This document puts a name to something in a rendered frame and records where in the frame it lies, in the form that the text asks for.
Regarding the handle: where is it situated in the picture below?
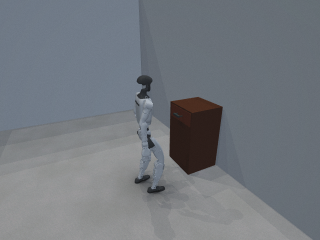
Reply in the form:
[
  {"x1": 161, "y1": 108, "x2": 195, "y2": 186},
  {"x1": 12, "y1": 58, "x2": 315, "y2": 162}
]
[{"x1": 173, "y1": 113, "x2": 182, "y2": 118}]

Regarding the robot left upper arm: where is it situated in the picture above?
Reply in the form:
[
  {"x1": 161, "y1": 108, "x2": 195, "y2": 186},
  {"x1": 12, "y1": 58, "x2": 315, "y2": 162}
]
[{"x1": 133, "y1": 92, "x2": 140, "y2": 114}]

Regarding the robot torso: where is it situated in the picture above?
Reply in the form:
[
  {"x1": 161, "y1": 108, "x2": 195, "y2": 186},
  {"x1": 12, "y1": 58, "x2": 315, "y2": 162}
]
[{"x1": 135, "y1": 96, "x2": 153, "y2": 140}]

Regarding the robot right upper arm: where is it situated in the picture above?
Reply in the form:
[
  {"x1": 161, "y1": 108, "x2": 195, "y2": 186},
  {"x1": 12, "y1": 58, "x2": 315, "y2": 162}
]
[{"x1": 139, "y1": 99, "x2": 153, "y2": 127}]

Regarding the right robot forearm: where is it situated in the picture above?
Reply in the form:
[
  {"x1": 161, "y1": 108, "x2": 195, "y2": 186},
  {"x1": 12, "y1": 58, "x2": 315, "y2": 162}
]
[{"x1": 139, "y1": 123, "x2": 149, "y2": 149}]

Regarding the drawer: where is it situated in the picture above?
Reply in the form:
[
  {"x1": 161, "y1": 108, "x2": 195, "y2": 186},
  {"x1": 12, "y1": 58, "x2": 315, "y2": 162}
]
[{"x1": 171, "y1": 104, "x2": 191, "y2": 127}]

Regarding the robot left shin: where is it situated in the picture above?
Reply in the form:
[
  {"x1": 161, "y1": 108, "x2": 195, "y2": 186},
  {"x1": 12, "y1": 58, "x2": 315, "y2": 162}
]
[{"x1": 138, "y1": 157, "x2": 149, "y2": 179}]

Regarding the right robot hand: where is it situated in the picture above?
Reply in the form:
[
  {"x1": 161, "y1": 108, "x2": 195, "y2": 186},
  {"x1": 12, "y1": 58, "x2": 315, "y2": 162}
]
[{"x1": 141, "y1": 148, "x2": 151, "y2": 163}]

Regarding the cabinet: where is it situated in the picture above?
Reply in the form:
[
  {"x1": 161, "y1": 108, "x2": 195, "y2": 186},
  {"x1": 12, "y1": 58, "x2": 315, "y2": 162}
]
[{"x1": 169, "y1": 97, "x2": 223, "y2": 175}]

